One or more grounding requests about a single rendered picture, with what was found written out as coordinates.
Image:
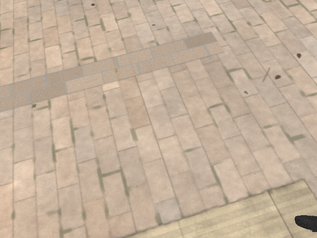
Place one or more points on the robot right hand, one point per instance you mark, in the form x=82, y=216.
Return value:
x=307, y=221

